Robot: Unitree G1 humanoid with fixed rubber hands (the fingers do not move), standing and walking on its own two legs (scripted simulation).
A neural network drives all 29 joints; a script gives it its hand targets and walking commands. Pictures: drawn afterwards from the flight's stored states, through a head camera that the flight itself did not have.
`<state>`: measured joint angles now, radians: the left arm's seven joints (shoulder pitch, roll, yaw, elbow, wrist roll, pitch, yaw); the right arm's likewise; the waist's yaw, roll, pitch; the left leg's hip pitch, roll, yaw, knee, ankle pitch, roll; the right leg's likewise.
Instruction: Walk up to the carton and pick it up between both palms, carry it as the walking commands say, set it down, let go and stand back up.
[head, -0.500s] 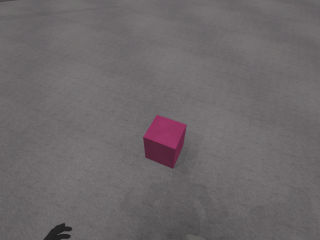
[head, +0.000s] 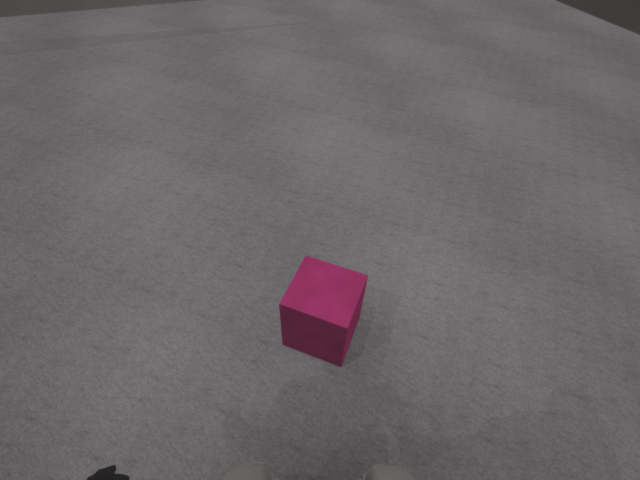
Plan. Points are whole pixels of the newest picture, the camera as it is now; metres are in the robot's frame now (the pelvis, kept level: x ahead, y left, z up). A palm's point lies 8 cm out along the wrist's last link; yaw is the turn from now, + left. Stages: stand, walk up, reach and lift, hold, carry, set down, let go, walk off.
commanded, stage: walk up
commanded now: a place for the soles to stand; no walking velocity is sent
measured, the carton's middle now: (323, 311) +0.72 -0.02 -0.61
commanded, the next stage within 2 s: none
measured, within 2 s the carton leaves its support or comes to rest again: neither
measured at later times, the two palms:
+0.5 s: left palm (69, 470) +0.16 +0.32 -0.08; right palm (565, 471) +0.17 -0.30 -0.06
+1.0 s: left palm (97, 411) +0.23 +0.31 -0.07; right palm (544, 382) +0.28 -0.32 -0.06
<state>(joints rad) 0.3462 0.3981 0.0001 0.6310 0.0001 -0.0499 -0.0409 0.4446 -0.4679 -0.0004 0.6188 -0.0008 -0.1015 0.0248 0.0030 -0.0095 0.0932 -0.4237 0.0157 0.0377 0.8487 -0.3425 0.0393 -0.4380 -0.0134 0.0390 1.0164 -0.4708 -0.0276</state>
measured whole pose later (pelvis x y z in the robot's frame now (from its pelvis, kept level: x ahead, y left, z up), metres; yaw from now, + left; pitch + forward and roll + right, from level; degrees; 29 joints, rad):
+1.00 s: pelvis +0.18 +0.00 +0.01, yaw -1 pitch +0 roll +0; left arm 0.46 0.41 0.00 0.63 0.00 -0.07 -0.02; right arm 0.33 -0.49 0.00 0.62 0.00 -0.08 0.02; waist 0.01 0.02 0.06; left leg -0.56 0.03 0.04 0.89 -0.38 0.03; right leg -0.44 -0.03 0.00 0.83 -0.39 -0.03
